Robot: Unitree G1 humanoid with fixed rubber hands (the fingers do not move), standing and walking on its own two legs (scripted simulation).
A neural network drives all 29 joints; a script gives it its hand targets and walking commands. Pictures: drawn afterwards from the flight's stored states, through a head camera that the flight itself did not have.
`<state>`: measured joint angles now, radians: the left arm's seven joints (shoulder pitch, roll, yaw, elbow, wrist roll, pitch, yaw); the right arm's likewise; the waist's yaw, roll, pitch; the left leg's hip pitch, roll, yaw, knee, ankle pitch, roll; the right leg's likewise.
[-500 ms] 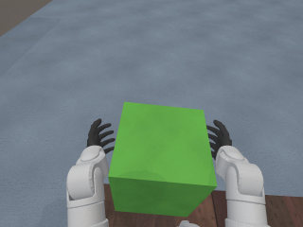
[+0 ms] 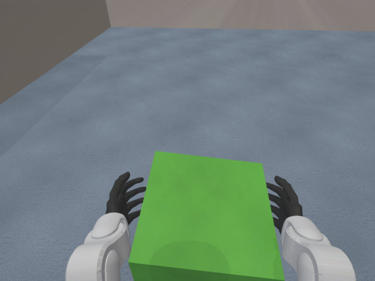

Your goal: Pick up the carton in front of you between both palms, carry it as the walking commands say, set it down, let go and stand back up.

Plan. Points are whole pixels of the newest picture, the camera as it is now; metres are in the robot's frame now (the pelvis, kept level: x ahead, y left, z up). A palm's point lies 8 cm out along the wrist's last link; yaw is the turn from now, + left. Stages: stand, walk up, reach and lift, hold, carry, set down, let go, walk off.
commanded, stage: carry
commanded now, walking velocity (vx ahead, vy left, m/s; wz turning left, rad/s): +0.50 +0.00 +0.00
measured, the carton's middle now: (198, 234) +0.24 +0.00 +0.03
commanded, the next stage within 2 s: none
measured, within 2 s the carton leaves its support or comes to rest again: neither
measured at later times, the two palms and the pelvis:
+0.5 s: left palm (153, 107) +0.66 +0.12 +0.08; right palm (244, 106) +0.67 -0.19 +0.06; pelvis +0.32 -0.04 -0.04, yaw +2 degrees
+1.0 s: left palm (163, 71) +1.04 +0.10 +0.04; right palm (228, 69) +1.03 -0.20 +0.05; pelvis +0.71 -0.03 -0.03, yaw +1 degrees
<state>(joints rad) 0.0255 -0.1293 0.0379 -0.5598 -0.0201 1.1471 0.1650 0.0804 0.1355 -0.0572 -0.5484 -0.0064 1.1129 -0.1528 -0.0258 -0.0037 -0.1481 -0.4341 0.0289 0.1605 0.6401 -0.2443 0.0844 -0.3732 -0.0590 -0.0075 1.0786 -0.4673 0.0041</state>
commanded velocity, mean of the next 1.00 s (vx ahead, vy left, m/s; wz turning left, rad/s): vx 0.50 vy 0.00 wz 0.00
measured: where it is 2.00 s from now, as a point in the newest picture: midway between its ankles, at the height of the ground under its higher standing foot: (192, 150)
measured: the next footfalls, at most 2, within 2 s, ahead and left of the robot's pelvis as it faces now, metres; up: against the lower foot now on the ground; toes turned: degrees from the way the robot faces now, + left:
right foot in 0.48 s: +0.45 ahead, -0.12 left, -0.04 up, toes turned -6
left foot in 0.86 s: +0.80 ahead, +0.03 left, -0.04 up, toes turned +9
